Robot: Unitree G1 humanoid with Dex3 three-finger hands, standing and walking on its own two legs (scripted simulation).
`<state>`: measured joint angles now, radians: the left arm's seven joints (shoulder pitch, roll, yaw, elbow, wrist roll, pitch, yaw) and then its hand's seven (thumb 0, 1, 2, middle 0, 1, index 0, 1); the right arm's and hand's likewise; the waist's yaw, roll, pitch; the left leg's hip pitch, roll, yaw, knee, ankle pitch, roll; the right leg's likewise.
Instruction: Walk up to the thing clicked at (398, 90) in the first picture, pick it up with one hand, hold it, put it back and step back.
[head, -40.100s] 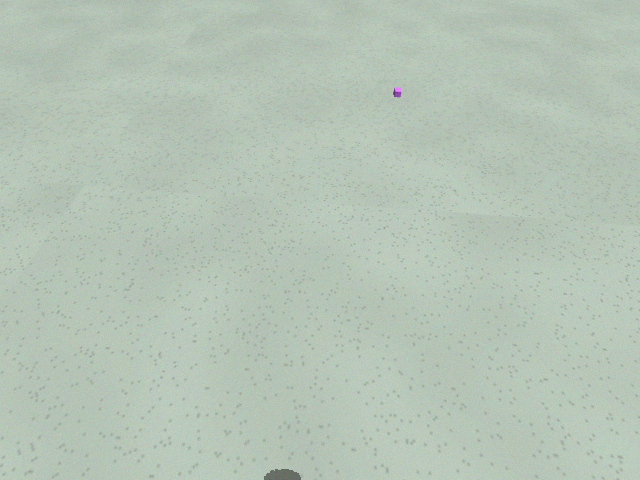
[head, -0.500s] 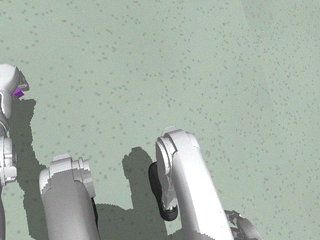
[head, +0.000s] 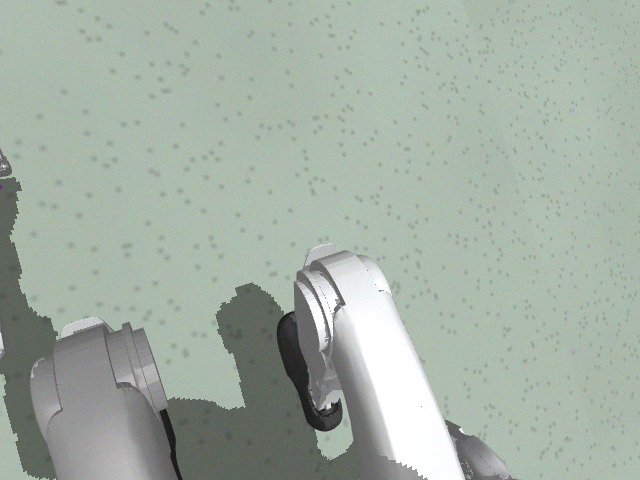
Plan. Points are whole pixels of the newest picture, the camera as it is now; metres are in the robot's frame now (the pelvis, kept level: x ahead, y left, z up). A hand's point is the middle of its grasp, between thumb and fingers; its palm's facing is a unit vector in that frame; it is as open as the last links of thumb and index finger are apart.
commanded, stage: rest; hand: left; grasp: from above
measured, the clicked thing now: out of the picture +0.50 +0.28 -0.25
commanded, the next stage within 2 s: open in 1.00 s
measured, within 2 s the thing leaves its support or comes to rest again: rests again in 0.68 s
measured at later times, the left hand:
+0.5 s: hand out of the picture +0.47 +0.27 -0.25, palm faces -0.48 -0.10 -0.87, open 5.0 cm
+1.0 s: hand out of the picture +0.48 +0.27 -0.26, palm faces -0.47 -0.10 -0.88, open 4.9 cm
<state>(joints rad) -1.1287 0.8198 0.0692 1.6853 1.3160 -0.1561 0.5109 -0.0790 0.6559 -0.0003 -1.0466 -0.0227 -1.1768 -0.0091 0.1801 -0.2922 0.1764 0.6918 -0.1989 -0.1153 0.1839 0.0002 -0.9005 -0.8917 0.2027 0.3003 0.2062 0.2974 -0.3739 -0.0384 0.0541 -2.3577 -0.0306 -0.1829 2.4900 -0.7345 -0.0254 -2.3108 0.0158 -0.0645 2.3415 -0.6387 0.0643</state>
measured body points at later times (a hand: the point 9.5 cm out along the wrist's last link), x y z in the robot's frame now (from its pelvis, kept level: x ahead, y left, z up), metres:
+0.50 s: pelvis +0.00 +0.01 -0.01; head +0.28 +0.11 +0.33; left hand +0.49 +0.28 -0.20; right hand +0.01 -0.26 -0.06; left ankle +0.06 +0.13 -0.28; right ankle +0.11 -0.13 -0.28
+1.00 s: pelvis -0.01 +0.01 -0.01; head +0.29 +0.11 +0.32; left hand +0.50 +0.28 -0.21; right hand +0.01 -0.24 -0.06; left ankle +0.06 +0.13 -0.28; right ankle +0.11 -0.13 -0.28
